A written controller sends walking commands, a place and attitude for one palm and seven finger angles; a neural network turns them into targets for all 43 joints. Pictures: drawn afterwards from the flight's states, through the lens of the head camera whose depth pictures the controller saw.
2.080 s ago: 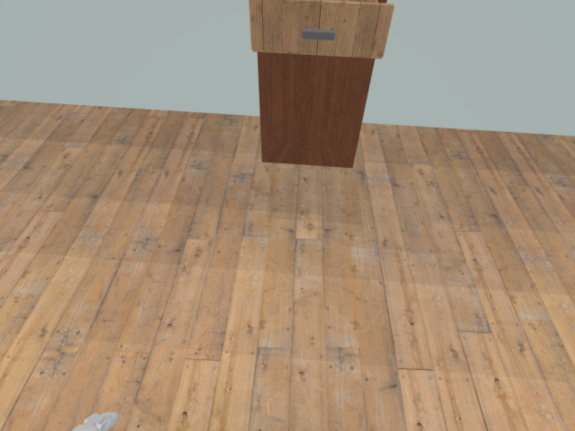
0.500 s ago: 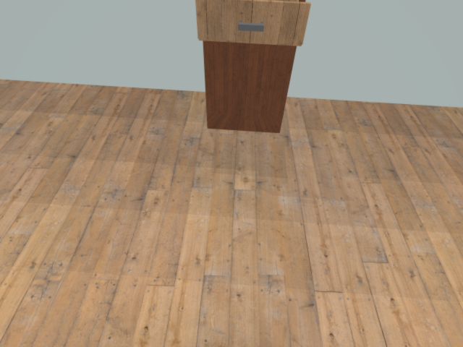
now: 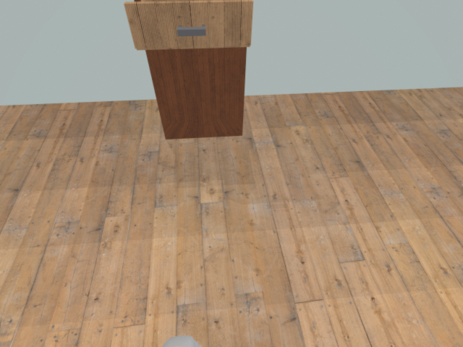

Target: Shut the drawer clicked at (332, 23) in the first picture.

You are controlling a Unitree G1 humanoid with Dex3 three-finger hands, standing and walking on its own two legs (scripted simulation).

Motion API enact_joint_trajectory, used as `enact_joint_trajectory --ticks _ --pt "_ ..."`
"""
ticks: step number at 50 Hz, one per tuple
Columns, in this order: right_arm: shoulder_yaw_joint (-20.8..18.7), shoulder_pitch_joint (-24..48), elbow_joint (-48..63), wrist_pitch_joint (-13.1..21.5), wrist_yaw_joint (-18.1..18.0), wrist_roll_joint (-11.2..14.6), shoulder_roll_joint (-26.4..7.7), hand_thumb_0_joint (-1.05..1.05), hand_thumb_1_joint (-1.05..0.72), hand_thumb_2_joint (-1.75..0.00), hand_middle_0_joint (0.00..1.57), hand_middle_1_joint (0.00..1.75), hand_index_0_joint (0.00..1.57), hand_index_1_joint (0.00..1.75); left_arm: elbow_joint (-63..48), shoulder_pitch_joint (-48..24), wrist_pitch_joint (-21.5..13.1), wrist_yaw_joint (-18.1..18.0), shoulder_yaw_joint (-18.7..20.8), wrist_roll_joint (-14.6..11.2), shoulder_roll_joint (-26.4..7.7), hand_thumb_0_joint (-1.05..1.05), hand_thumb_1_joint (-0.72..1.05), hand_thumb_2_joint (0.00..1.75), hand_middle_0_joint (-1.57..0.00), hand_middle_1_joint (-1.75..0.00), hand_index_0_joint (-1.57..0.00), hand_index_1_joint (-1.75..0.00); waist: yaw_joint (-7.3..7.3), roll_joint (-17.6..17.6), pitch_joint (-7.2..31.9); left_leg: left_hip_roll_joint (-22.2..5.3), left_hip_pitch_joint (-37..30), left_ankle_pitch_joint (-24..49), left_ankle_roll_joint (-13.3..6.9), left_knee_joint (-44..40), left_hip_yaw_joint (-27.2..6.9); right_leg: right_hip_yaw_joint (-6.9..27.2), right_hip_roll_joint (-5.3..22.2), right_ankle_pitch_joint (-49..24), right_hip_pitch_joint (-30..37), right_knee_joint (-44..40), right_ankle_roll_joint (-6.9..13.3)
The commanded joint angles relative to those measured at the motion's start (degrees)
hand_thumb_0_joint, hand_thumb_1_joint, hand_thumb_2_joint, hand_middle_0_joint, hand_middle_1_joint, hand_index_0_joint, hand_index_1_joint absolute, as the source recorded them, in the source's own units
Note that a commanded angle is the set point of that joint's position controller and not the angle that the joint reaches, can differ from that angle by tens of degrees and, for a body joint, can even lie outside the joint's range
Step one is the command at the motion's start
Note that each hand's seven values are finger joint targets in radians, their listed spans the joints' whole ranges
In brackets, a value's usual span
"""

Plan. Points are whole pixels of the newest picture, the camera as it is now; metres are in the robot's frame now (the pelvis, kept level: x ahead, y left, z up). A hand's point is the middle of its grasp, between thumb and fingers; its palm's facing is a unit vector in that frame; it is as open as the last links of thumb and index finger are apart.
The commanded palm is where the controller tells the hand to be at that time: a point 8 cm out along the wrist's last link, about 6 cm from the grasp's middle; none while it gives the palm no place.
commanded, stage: walk to a spot facing it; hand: left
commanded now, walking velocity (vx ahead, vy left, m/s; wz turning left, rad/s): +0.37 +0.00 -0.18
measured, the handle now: (191, 29) +1.13 +0.25 +0.05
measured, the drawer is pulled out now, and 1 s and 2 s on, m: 0.29 0.29 0.29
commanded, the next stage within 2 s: turn to face it in 1.10 s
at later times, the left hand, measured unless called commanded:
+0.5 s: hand (127, 287) +0.26 +0.26 -0.18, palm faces -0.08 -0.98 -0.16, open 7.4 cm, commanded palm none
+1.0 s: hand (211, 182) +0.59 +0.11 -0.18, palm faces -0.39 -0.91 -0.12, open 7.4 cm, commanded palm none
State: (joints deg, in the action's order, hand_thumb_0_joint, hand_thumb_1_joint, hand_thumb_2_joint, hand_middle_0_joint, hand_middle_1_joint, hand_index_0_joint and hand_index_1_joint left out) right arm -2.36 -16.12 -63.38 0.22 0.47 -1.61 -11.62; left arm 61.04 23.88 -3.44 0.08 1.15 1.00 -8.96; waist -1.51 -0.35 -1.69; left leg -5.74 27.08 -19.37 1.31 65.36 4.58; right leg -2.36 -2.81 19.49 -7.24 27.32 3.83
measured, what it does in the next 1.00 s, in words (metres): walks ahead, turning right: left foot, then right foot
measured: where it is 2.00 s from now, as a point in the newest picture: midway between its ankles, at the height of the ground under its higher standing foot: (260, 255)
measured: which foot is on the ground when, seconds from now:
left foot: up 0.00-0.26, down 0.28-1.00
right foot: down 0.00-0.30, up 0.32-0.98, down 1.00-1.00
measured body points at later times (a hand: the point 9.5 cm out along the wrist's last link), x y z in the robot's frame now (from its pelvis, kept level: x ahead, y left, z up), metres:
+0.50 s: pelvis +0.22 +0.08 +0.00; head +0.23 +0.11 +0.45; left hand +0.27 +0.32 -0.17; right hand +0.24 -0.16 -0.13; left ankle +0.26 +0.13 -0.74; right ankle +0.18 -0.06 -0.63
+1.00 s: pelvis +0.43 +0.01 -0.02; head +0.46 +0.00 +0.43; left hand +0.61 +0.16 -0.17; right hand +0.21 -0.10 -0.15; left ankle +0.28 +0.14 -0.71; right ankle +0.48 -0.08 -0.74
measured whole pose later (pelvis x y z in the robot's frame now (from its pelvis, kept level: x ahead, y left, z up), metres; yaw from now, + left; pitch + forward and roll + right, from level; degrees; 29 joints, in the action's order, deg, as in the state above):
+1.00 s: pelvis +0.43 +0.01 -0.02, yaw -20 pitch +0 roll +0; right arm -1.2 -33.4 -67.6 3.0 -1.0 -1.1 -3.5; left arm 56.3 6.4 -1.6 1.9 2.8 1.8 -8.7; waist 3.7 0.7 -4.2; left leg -7.8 -2.1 -27.8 1.6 38.5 21.7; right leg -11.4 -0.1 9.8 -22.7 34.3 6.7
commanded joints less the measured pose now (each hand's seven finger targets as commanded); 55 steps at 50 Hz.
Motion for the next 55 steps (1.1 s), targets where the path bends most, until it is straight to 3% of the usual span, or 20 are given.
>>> enact_joint_trajectory --ticks 1,9,11,13,14,15,16,17,19,23,33,41,44,46,48,49,50,51,52,55 --pt "-1.1 5.7 6.6 1.7 0.6 0.4 -2.4 0.00 -0.90 -0.90 0.20 0.30 0.20 0.30 0.2 5.6 -1.5 -1.2 1.8 0.3 -8.1 0.00 0.90 0.90 -0.20 -0.30 -0.20 -0.30 1.07 4.2 -4.8 -2.1 12.2 6.8 1.3 -2.4 -1.1 15.5 15.7 -20.8 2.0 -15.7 6.9" --pt "-0.5 15.0 11.1 2.9 1.5 1.1 -0.4 0.00 -0.90 -0.90 0.20 0.30 0.20 0.30 2.2 7.1 -1.4 -2.1 1.9 0.4 -7.3 0.00 0.90 0.90 -0.20 -0.30 -0.20 -0.30 -0.91 7.3 -6.9 0.2 5.9 10.7 -0.6 -22.8 1.9 10.8 13.8 -32.5 4.3 -14.8 4.8" --pt "-0.9 10.7 10.2 3.4 1.0 1.0 -1.4 0.00 -0.90 -0.90 0.20 0.30 0.20 0.30 2.2 5.5 -1.4 -2.1 2.5 0.6 -8.6 0.00 0.90 0.90 -0.20 -0.30 -0.20 -0.30 1.39 6.4 -4.2 2.4 -3.3 8.8 -2.1 -27.1 2.9 10.0 14.2 -41.1 4.2 -9.1 4.5" --pt "-1.8 -5.0 5.4 3.9 -0.1 0.4 -4.5 0.00 -0.90 -0.90 0.20 0.30 0.20 0.30 1.7 4.0 -1.5 -2.0 3.0 0.1 -8.9 0.00 0.90 0.90 -0.20 -0.30 -0.20 -0.30 7.95 4.8 3.6 3.7 -21.9 12.4 -3.6 -33.2 1.7 7.0 10.7 -43.6 0.4 8.8 2.1" --pt "-3.1 -12.9 3.4 4.1 -0.8 -0.3 -9.8 0.00 -0.90 -0.90 0.20 0.30 0.20 0.30 1.3 6.6 -1.4 -1.5 3.0 -0.5 -6.6 0.00 0.90 0.90 -0.20 -0.30 -0.20 -0.30 9.89 -5.3 12.1 -5.7 -36.1 11.6 -6.1 -34.9 -9.8 3.7 5.8 -26.3 -8.2 23.5 0.2" --pt "-4.2 -16.7 2.5 4.1 -1.0 -0.5 -14.9 0.00 -0.90 -0.90 0.20 0.30 0.20 0.30 0.5 10.1 -1.2 -0.8 2.4 -1.0 -3.1 0.00 0.90 0.90 -0.20 -0.30 -0.20 -0.30 8.22 -19.4 16.1 -21.4 -43.6 10.3 -11.6 -44.8 -32.5 1.1 -1.6 11.3 -21.6 43.7 -1.4" --pt "-3.8 -13.9 3.5 3.4 -1.2 0.6 -14.0 0.00 -0.90 -0.90 0.20 0.30 0.20 0.30 -1.2 5.7 -1.2 -0.9 2.2 -0.6 -4.4 0.00 0.90 0.90 -0.20 -0.30 -0.20 -0.30 7.57 -12.2 11.9 -22.7 -36.9 3.9 -13.7 -49.9 -36.9 5.7 1.7 11.3 -24.4 50.6 -0.4" --pt "-3.1 -8.4 4.0 3.5 -1.4 0.5 -10.1 0.00 -0.90 -0.90 0.20 0.30 0.20 0.30 -0.8 2.7 -0.8 -1.0 2.3 -0.3 -4.4 0.00 0.90 0.90 -0.20 -0.30 -0.20 -0.30 5.74 -9.7 6.1 -20.6 -28.6 -2.4 -11.5 -53.1 -31.5 6.1 4.3 5.8 -26.0 53.5 -0.6" --pt "-1.2 -3.3 5.0 4.5 -1.4 0.3 -3.4 0.00 -0.90 -0.90 0.20 0.30 0.20 0.30 -1.3 -1.7 0.0 0.1 2.6 0.6 -3.1 0.00 0.90 0.90 -0.20 -0.30 -0.20 -0.30 3.04 -3.1 -3.6 -16.1 -15.1 1.6 -9.0 -54.2 -19.9 5.4 8.1 -1.6 -25.5 50.9 -1.3" --pt "-1.1 -3.2 4.1 5.8 -1.7 0.5 -0.2 0.00 -0.90 -0.90 0.20 0.30 0.20 0.30 -0.6 1.9 3.0 0.5 2.8 1.2 -0.2 0.00 0.90 0.90 -0.20 -0.30 -0.20 -0.30 -0.74 -4.2 -2.4 -11.3 -9.5 8.0 -6.3 -55.5 -4.6 4.0 8.8 -7.5 -22.8 46.0 -2.9" --pt "-0.6 -12.9 1.1 6.1 -2.5 1.0 -1.9 0.00 -0.90 -0.90 0.20 0.30 0.20 0.30 -5.9 -12.9 4.2 1.5 3.4 1.1 -2.4 0.00 0.90 0.90 -0.20 -0.30 -0.20 -0.30 2.44 -3.4 -6.2 -11.7 -24.9 22.3 -4.1 -56.0 1.6 0.9 10.0 -15.5 -37.5 33.7 -5.0" --pt "-0.2 -20.8 -2.3 5.1 -2.7 0.0 -1.4 0.00 -0.90 -0.90 0.20 0.30 0.20 0.30 -9.2 -23.9 3.2 2.0 2.3 0.7 -1.1 0.00 0.90 0.90 -0.20 -0.30 -0.20 -0.30 6.27 -5.3 -8.2 -13.4 -34.2 35.2 -7.3 -52.8 6.2 -5.6 7.5 -9.3 -35.2 17.6 -2.5" --pt "-0.5 -20.2 -2.4 4.7 -2.7 0.0 -2.6 0.00 -0.90 -0.90 0.20 0.30 0.20 0.30 -9.2 -22.2 2.6 1.8 2.2 0.7 -0.9 0.00 0.90 0.90 -0.20 -0.30 -0.20 -0.30 4.63 -7.5 -6.5 -13.5 -35.7 53.4 -7.1 -46.3 10.5 -9.0 3.9 -4.6 -28.3 12.2 -0.1" --pt "-0.9 -18.8 -1.7 4.5 -2.6 0.3 -4.1 0.00 -0.90 -0.90 0.20 0.30 0.20 0.30 -7.2 -15.4 2.0 1.3 2.6 0.8 -2.5 0.00 0.90 0.90 -0.20 -0.30 -0.20 -0.30 1.69 -7.3 -1.2 -13.8 -35.6 67.1 -6.2 -36.8 11.8 -11.0 0.7 -2.7 -18.6 9.9 1.8" --pt "-1.3 -14.4 0.2 4.4 -2.0 1.0 -5.3 0.00 -0.90 -0.90 0.20 0.30 0.20 0.30 -3.1 -1.2 0.7 1.1 4.2 1.1 -6.4 0.00 0.90 0.90 -0.20 -0.30 -0.20 -0.30 -5.64 -6.5 6.7 -11.7 -22.8 56.7 -3.2 -16.2 14.1 -8.2 2.1 -11.4 5.1 3.0 4.2" --pt "-0.9 -14.9 2.1 4.6 -1.5 2.0 -1.9 0.00 -0.90 -0.90 0.20 0.30 0.20 0.30 -1.9 4.7 0.2 0.4 5.6 1.0 -12.5 0.00 0.90 0.90 -0.20 -0.30 -0.20 -0.30 -7.24 4.8 13.7 -5.0 -4.2 17.9 -0.5 2.4 13.5 13.4 17.7 -18.1 22.7 0.8 10.7" --pt "-0.6 -12.0 4.1 4.8 -1.8 2.1 -0.3 0.00 -0.90 -0.90 0.20 0.30 0.20 0.30 -0.9 7.0 0.3 -0.1 6.2 -0.5 -16.3 0.00 0.90 0.90 -0.20 -0.30 -0.20 -0.30 -5.85 8.5 16.4 2.6 8.3 -14.2 1.2 18.6 7.4 32.9 27.9 -32.9 28.2 -4.9 17.1" --pt "-1.3 -7.1 5.4 4.5 -2.1 1.8 -1.5 0.00 -0.90 -0.90 0.20 0.30 0.20 0.30 -2.0 4.0 0.9 -0.9 6.2 -0.9 -15.1 0.00 0.90 0.90 -0.20 -0.30 -0.20 -0.30 -5.70 0.8 10.1 -0.1 10.4 -10.5 -0.6 21.2 -0.6 29.4 28.3 -30.8 21.0 -7.7 17.7" --pt "-1.4 -6.6 5.4 4.4 -1.7 1.4 -0.1 0.00 -0.90 -0.90 0.20 0.30 0.20 0.30 -2.9 -0.7 0.7 -1.1 5.3 -0.9 -12.4 0.00 0.90 0.90 -0.20 -0.30 -0.20 -0.30 -3.49 -1.1 4.3 -3.1 10.3 -3.6 -0.6 17.6 -2.0 20.5 24.6 -28.8 12.0 -8.9 13.7" --pt "-1.0 -7.9 4.2 1.7 -1.6 0.2 2.4 0.00 -0.90 -0.90 0.20 0.30 0.20 0.30 -3.2 -7.0 -0.4 -1.2 2.9 -0.2 -6.1 0.00 0.90 0.90 -0.20 -0.30 -0.20 -0.30 2.79 0.2 -4.4 -5.2 3.3 1.0 0.2 9.5 -2.8 11.1 19.3 -24.4 -9.8 -14.0 7.9"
